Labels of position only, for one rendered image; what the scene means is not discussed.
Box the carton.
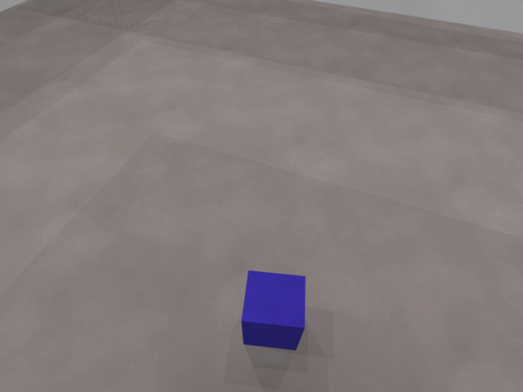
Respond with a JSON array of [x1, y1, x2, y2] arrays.
[[241, 270, 306, 350]]

